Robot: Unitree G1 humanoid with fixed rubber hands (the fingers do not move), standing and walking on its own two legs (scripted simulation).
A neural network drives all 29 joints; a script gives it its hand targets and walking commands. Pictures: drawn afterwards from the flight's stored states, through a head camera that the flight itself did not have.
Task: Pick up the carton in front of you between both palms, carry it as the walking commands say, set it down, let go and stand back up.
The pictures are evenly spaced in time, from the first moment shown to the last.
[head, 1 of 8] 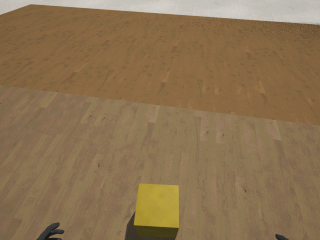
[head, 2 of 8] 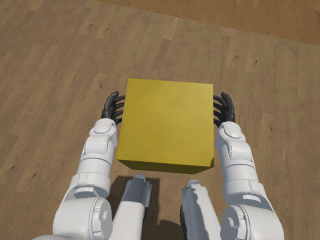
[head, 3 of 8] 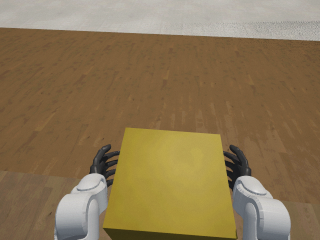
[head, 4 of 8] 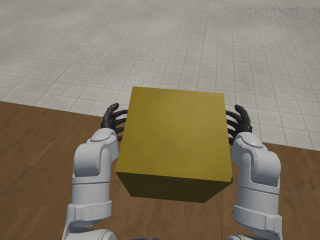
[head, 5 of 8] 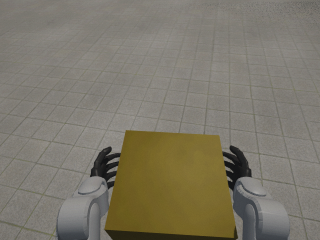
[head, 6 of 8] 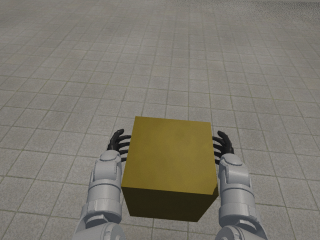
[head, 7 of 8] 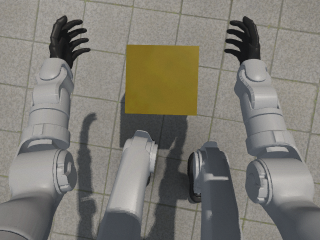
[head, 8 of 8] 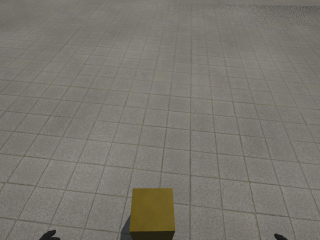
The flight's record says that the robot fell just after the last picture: no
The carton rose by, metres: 0.68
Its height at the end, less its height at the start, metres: -0.37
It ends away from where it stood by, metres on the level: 5.61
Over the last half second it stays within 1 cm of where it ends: yes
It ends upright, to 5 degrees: yes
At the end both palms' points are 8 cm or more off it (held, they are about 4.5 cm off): yes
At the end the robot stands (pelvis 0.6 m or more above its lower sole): yes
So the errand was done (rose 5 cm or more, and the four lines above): yes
